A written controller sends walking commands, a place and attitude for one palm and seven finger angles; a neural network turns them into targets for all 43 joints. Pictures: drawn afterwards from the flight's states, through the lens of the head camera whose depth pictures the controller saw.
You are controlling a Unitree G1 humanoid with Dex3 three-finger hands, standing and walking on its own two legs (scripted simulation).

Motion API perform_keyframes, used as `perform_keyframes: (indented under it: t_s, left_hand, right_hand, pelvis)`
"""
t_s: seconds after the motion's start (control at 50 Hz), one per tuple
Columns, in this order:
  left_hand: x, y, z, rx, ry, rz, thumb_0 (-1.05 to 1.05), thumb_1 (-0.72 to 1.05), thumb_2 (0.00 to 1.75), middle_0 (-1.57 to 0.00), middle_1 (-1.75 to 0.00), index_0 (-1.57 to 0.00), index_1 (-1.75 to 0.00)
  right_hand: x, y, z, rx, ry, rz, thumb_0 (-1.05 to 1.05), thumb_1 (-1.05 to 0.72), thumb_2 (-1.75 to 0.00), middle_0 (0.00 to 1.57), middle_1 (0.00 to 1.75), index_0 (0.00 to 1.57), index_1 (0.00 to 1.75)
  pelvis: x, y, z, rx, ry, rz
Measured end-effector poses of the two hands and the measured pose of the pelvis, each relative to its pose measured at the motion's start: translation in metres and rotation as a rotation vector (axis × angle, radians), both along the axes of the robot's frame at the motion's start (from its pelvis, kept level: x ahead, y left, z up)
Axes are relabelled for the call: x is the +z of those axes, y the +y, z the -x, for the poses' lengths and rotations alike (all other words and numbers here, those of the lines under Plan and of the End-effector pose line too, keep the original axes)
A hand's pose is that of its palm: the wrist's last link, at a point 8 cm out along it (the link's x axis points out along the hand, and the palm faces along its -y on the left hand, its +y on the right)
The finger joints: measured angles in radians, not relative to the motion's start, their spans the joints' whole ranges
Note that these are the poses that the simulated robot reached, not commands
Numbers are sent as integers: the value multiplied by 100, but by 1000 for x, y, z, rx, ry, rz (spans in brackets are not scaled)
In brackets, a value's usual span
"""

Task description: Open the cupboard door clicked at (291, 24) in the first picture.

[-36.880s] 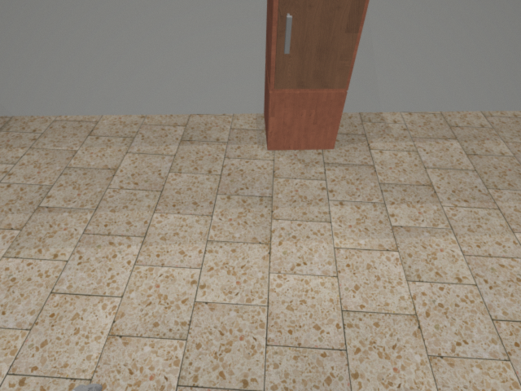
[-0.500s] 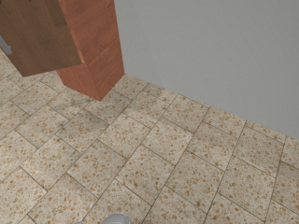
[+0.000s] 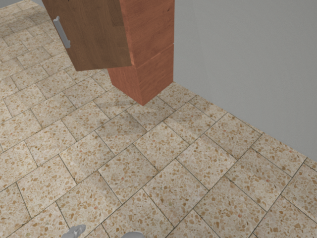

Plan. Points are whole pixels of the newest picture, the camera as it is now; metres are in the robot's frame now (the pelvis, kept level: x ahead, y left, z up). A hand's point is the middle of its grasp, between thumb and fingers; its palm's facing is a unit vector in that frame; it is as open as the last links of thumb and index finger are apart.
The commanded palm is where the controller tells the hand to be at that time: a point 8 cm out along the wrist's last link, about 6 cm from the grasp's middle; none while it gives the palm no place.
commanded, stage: turn to face it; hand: left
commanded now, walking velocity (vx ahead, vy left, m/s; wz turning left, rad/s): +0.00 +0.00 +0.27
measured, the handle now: (63, 32) +1.07 +0.58 -0.05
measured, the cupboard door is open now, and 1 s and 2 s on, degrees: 48 48 48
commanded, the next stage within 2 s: take the last steps up to it in 0.10 s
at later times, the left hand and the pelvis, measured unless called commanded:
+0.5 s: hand out of the picture +0.01 +0.23 -0.16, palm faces +0.22 -0.95 -0.21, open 7.4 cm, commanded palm none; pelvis +0.03 +0.03 +0.01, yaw +10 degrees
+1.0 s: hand (86, 236) +0.14 +0.22 -0.15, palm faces +0.32 -0.92 -0.23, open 7.2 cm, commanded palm none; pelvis +0.17 +0.04 +0.02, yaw +16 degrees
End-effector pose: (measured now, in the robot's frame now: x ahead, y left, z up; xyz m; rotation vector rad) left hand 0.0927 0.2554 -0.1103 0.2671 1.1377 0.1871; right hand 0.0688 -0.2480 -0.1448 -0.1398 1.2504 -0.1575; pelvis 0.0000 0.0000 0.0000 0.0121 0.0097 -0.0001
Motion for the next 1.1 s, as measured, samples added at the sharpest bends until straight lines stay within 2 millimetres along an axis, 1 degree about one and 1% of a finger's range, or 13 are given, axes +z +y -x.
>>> perform_keyframes:
  t_s: [0.16, 0.24, 0.36, 0.42, 0.48, 0.54, 0.68, 0.78, 0.84, 0.9, 0.94, 1.02, 1.1]
  left_hand:
    - [-1, -31, 45, 105, 80, 60, 1, 91, 89, -20, -30, -20, -30]
    - [-8, -25, 73, 167, 124, 76, 1, 92, 89, -21, -30, -20, -30]
    - [-32, -2, 119, 267, 209, 121, 1, 91, 89, -21, -30, -20, -30]
    - [-34, 8, 125, 283, 257, 126, 1, 91, 89, -20, -30, -20, -30]
    - [-26, 17, 109, 280, 235, 129, 1, 91, 89, -20, -30, -20, -30]
    - [-16, 23, 82, 271, 176, 123, 1, 91, 89, -20, -30, -20, -30]
    - [-4, 24, -2, 210, 61, 97, 1, 91, 89, -20, -30, -19, -30]
    - [-8, 15, -61, 185, -37, 70, 1, 91, 89, -20, -30, -20, -30]
    - [-6, 9, -67, 224, -47, 77, 1, 91, 89, -20, -30, -20, -30]
    - [-4, 3, -57, 279, 7, 91, 0, 91, 89, -20, -30, -20, -30]
    - [-3, 8, -46, 323, 48, 84, 0, 94, 89, -20, -30, -20, -30]
    - [-4, 13, -21, 377, 157, 111, 0, 94, 89, -20, -30, -20, -30]
    - [-10, 18, 1, 438, 271, 156, 0, 93, 89, -20, -30, -20, -30]
  right_hand:
    - [13, -9, -17, 61, 42, 5, 1, -91, -90, 20, 30, 20, 30]
    - [18, 2, -35, 120, 38, 19, 1, -91, -90, 20, 30, 20, 30]
    - [21, 32, -66, 216, -31, 50, 1, -91, -90, 20, 30, 20, 30]
    - [26, 44, -67, 232, -52, 55, 1, -91, -90, 20, 30, 20, 30]
    - [29, 51, -57, 228, -26, 52, 0, -91, -90, 20, 30, 20, 30]
    - [28, 55, -44, 221, 31, 38, 0, -91, -90, 20, 30, 20, 30]
    - [15, 51, -19, 167, 174, -7, 1, -91, -90, 20, 30, 20, 30]
    - [-7, 38, -22, 144, 267, -30, 1, -91, -90, 20, 30, 20, 30]
    - [-5, 33, -49, 169, 285, -18, 1, -91, -90, 20, 30, 20, 30]
    - [4, 35, -93, 194, 239, -4, 1, -91, -90, 20, 30, 20, 30]
    - [12, 40, -127, 216, 194, 0, 1, -91, -90, 20, 30, 20, 30]
    - [22, 62, -194, 274, 105, 5, 1, -91, -90, 20, 30, 20, 30]
    - [25, 101, -262, 349, 25, 3, 1, -91, -90, 20, 30, 19, 30]
  pelvis:
    - [14, -10, -6, 73, -4, -24]
    - [14, -7, -8, 102, -4, -20]
    - [2, 12, -12, 148, -9, 4]
    - [3, 19, -16, 151, -11, 3]
    - [10, 25, -24, 166, -8, 12]
    - [16, 29, -35, 178, -7, 15]
    - [15, 27, -70, 182, -7, 0]
    - [-2, 17, -104, 201, -13, -15]
    - [2, 18, -120, 233, -28, -4]
    - [11, 22, -138, 251, -18, -2]
    - [16, 26, -150, 262, -9, -3]
    - [21, 41, -175, 283, 4, -4]
    - [18, 67, -200, 294, 8, 1]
